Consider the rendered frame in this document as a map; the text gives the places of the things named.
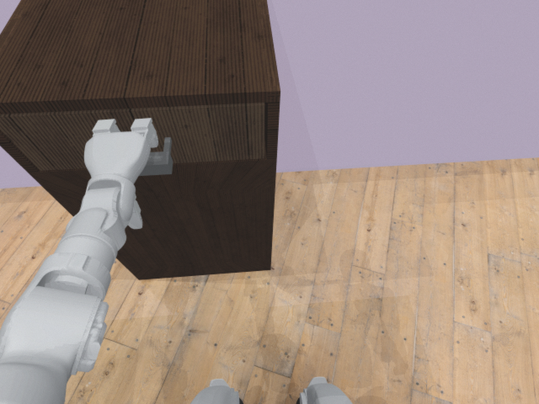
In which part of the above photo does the robot right shin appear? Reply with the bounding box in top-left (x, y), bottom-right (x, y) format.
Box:
top-left (307, 377), bottom-right (328, 388)

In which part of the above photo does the drawer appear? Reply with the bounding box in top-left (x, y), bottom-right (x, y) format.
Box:
top-left (0, 103), bottom-right (264, 171)

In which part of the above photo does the handle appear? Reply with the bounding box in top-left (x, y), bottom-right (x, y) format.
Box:
top-left (139, 137), bottom-right (173, 176)

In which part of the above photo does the robot left shin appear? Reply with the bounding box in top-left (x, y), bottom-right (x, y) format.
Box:
top-left (209, 379), bottom-right (231, 390)

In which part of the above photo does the robot left forearm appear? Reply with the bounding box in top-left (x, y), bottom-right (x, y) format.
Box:
top-left (0, 174), bottom-right (136, 358)

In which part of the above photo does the robot shin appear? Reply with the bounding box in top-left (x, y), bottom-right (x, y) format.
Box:
top-left (307, 377), bottom-right (328, 388)
top-left (209, 379), bottom-right (231, 390)

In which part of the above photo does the robot left hand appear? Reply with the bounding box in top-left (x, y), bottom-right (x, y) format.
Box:
top-left (84, 118), bottom-right (158, 229)

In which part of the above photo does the cabinet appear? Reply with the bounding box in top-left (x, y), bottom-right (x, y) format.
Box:
top-left (0, 0), bottom-right (280, 280)

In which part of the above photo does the robot left upper arm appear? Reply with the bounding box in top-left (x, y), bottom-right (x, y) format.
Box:
top-left (0, 286), bottom-right (109, 404)

